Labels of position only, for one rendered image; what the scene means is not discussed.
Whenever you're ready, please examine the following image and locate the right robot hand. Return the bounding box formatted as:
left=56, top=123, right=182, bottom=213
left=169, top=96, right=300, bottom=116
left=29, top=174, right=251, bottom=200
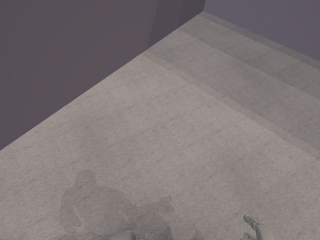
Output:
left=240, top=214, right=276, bottom=240

